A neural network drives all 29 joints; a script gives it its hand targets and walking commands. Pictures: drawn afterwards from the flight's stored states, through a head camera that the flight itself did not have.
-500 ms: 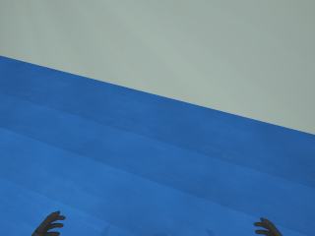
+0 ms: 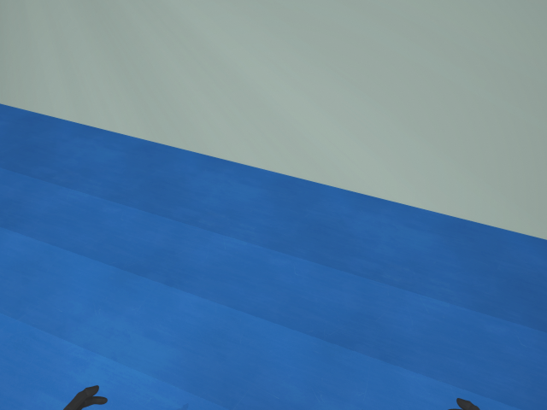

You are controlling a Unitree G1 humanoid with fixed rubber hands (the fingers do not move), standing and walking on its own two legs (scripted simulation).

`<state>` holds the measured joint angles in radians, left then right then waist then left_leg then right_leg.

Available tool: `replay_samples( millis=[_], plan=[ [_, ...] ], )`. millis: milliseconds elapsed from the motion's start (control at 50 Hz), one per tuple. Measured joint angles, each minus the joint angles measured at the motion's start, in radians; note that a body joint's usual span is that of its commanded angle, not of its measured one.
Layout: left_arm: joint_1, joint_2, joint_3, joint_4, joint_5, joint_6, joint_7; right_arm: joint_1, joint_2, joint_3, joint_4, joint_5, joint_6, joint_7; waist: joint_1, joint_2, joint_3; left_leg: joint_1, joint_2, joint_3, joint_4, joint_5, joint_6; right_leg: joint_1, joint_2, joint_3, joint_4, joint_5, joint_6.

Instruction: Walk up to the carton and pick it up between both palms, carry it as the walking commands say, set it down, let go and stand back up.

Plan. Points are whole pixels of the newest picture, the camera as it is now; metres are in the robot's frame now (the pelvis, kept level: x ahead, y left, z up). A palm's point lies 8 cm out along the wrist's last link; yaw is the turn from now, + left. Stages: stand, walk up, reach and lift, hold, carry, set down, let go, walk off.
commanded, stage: stand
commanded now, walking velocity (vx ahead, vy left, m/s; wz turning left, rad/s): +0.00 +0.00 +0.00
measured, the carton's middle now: out of the picture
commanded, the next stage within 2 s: walk up in 0.76 s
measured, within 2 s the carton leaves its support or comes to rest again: neither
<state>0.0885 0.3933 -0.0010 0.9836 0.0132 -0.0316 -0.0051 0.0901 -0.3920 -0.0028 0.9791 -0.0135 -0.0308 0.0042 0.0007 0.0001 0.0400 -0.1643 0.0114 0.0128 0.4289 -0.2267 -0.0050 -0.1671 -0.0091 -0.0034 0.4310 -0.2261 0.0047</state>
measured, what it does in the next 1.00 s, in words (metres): stands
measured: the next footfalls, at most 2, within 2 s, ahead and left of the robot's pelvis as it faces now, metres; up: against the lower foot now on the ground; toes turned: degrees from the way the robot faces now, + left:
left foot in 1.24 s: +0.03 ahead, +0.19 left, +0.00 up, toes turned +11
right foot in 1.52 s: +0.04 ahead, +0.03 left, +0.00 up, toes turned +22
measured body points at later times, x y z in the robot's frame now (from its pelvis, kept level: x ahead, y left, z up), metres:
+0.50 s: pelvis +0.00 +0.00 +0.00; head +0.00 +0.00 +0.45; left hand +0.11 +0.32 -0.11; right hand +0.11 -0.32 -0.11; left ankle +0.00 +0.12 -0.74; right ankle +0.01 -0.12 -0.74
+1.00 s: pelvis +0.00 +0.00 +0.00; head +0.02 +0.00 +0.45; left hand +0.12 +0.33 -0.11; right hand +0.12 -0.32 -0.11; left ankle +0.01 +0.12 -0.74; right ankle +0.01 -0.12 -0.74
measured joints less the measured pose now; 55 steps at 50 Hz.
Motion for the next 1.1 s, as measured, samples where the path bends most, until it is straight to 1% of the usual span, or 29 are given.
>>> replay_samples(
  millis=[320, 940, 980, 1020, 1060, 1080, 1100],
  plan=[
    [-0.004, 0.002, 0.0, 0.06, -0.001, 0.006, 0.003, -0.002, -0.002, -0.002, 0.061, 0.0, 0.006, -0.002, -0.001, 0.0, 0.001, 0.027, 0.001, 0.001, -0.056, 0.031, -0.002, 0.025, 0.001, 0.002, -0.055, 0.031, 0.0],
    [-0.007, 0.004, 0.003, 0.074, -0.003, 0.012, 0.006, -0.004, -0.005, -0.005, 0.076, 0.001, 0.012, -0.005, -0.001, 0.0, 0.002, 0.045, 0.003, -0.002, -0.085, 0.036, -0.004, 0.045, 0.0, 0.001, -0.085, 0.036, 0.002],
    [-0.009, 0.01, 0.021, 0.038, -0.003, 0.02, 0.005, 0.014, -0.011, -0.02, 0.025, -0.007, 0.03, 0.011, -0.011, 0.001, -0.004, -0.006, -0.004, -0.022, -0.037, 0.026, -0.002, 0.006, -0.006, -0.017, -0.043, 0.02, 0.0],
    [-0.011, 0.019, 0.043, -0.019, -0.002, 0.025, 0.009, 0.027, -0.027, -0.038, -0.043, -0.012, 0.05, 0.029, -0.019, 0.004, 0.005, -0.099, -0.017, -0.041, 0.096, 0.02, 0.008, -0.034, -0.019, -0.043, 0.007, -0.004, -0.003],
    [-0.007, 0.031, 0.061, -0.073, 0.006, 0.029, 0.016, 0.035, -0.042, -0.053, -0.107, -0.024, 0.071, 0.045, -0.021, -0.001, 0.016, -0.211, -0.044, -0.054, 0.326, -0.11, 0.012, -0.06, -0.042, -0.064, 0.035, -0.016, -0.008],
    [-0.005, 0.036, 0.068, -0.095, 0.008, 0.031, 0.019, 0.036, -0.05, -0.06, -0.137, -0.028, 0.079, 0.052, -0.022, -0.003, 0.022, -0.253, -0.054, -0.063, 0.42, -0.151, 0.011, -0.067, -0.055, -0.073, 0.044, -0.017, -0.009],
    [-0.004, 0.043, 0.076, -0.114, 0.01, 0.032, 0.021, 0.038, -0.058, -0.065, -0.164, -0.029, 0.085, 0.06, -0.024, -0.005, 0.029, -0.283, -0.057, -0.069, 0.478, -0.167, 0.008, -0.072, -0.067, -0.083, 0.052, -0.019, -0.007]
  ],
)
